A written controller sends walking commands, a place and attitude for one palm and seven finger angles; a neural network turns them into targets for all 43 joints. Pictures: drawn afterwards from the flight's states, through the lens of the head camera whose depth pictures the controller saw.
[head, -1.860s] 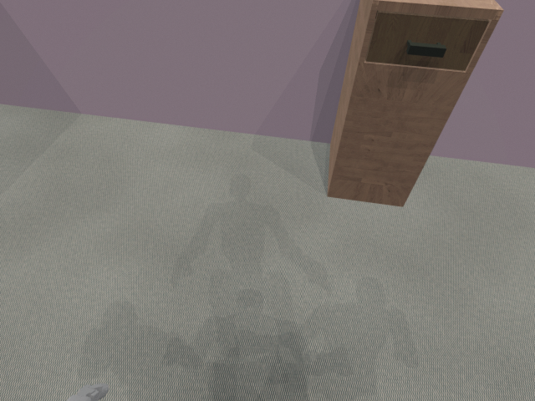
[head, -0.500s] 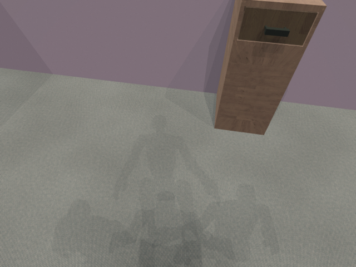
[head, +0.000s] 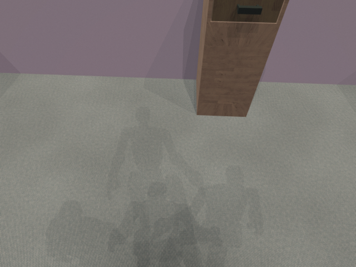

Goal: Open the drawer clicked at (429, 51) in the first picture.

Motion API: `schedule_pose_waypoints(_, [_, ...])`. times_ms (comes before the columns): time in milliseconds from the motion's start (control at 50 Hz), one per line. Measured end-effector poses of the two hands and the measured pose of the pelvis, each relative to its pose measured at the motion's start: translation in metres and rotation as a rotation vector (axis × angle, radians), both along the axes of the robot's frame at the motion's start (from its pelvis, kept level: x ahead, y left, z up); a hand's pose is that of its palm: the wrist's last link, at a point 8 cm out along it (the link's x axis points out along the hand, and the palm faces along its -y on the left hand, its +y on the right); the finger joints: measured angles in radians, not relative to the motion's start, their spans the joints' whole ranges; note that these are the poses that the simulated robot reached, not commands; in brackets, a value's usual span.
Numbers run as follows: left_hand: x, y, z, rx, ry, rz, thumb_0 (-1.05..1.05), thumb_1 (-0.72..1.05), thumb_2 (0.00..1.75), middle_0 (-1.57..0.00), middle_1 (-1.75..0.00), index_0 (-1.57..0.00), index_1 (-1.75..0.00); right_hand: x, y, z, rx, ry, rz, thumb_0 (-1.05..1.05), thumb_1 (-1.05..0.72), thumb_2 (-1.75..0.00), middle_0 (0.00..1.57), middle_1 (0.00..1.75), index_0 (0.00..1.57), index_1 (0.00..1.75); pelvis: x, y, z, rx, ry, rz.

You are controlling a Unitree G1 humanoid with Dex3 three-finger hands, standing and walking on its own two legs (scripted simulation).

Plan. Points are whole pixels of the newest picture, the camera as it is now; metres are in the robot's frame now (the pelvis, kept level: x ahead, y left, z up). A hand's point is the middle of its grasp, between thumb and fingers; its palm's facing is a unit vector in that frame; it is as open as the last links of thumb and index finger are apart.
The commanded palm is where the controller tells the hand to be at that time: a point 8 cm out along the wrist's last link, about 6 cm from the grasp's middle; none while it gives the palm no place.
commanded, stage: walk to a spot facing it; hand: left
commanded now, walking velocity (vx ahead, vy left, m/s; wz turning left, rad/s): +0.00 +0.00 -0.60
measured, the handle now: (248, 8) +1.23 -0.25 +0.04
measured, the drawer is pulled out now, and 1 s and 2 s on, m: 0.00 0.00 0.00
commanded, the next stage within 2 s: none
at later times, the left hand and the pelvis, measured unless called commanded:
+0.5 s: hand out of the picture +0.07 +0.20 -0.16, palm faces -0.18 -0.95 -0.24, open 7.4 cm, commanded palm none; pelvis -0.01 +0.01 +0.01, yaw -15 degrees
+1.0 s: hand (119, 248) +0.18 +0.17 -0.15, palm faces -0.57 -0.81 -0.17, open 7.4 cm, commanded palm none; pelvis +0.00 +0.05 +0.02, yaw -35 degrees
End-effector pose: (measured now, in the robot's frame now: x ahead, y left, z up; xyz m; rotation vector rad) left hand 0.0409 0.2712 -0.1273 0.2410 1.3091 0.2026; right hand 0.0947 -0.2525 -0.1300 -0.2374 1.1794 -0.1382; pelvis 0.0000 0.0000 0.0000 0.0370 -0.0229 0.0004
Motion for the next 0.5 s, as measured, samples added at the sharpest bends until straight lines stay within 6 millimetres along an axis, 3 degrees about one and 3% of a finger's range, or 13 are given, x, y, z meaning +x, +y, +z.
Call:
schedule_pose_waypoints(120, [0.001, -0.032, -0.006, 0.001, -0.014, -0.046, 0.01, 0.9, 0.9, -0.2, -0.3, -0.2, -0.3, -0.03, -0.018, -0.029, 0.045, 0.046, -0.082, 0.01, -0.9, -0.9, 0.2, 0.3, 0.21, 0.3, -0.004, -0.019, -0.014, -0.01, 0.001, -0.061])
schedule_pose_waypoints(260, [-0.004, -0.053, 0.006, -0.031, 0.022, -0.071, 0.01, 0.9, 0.9, -0.2, -0.3, -0.2, -0.3, -0.049, -0.033, -0.006, 0.028, 0.064, -0.145, 0.01, -0.91, -0.9, 0.2, 0.3, 0.2, 0.3, -0.009, -0.025, 0.005, -0.011, 0.027, -0.117])
schedule_pose_waypoints(380, [0.009, -0.048, 0.008, -0.046, 0.022, -0.134, 0.01, 0.9, 0.9, -0.2, -0.3, -0.2, -0.3, -0.055, -0.038, 0.011, -0.015, 0.016, -0.212, 0.01, -0.91, -0.9, 0.2, 0.3, 0.2, 0.3, -0.011, -0.017, 0.011, -0.013, 0.048, -0.185])
schedule_pose_waypoints(500, [0.034, -0.025, 0.002, -0.05, -0.009, -0.201, 0.01, 0.9, 0.9, -0.2, -0.3, -0.2, -0.3, -0.056, -0.023, 0.023, -0.049, -0.047, -0.263, 0.01, -0.91, -0.9, 0.2, 0.29, 0.2, 0.3, -0.014, 0.006, 0.009, -0.028, 0.057, -0.256])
